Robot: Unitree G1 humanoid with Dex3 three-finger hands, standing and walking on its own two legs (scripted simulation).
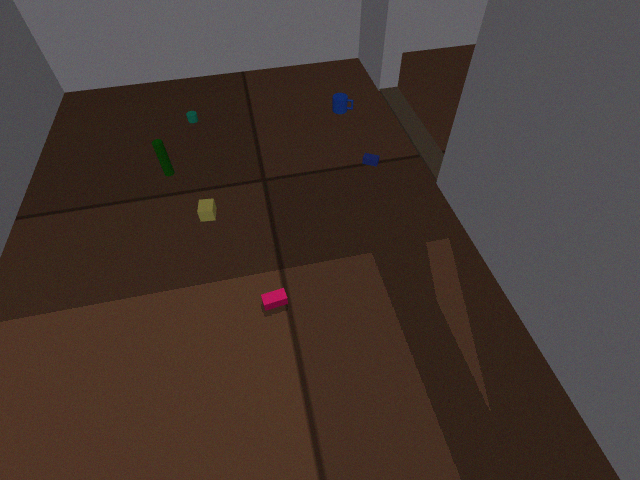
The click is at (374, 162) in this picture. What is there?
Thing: small brick
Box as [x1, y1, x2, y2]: [362, 153, 379, 166]
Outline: 365,153 363,156 362,163 376,166 379,156
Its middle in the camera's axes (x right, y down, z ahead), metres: +0.25 -0.43 +1.95
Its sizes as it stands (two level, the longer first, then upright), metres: 0.076 0.043 0.037
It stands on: the floor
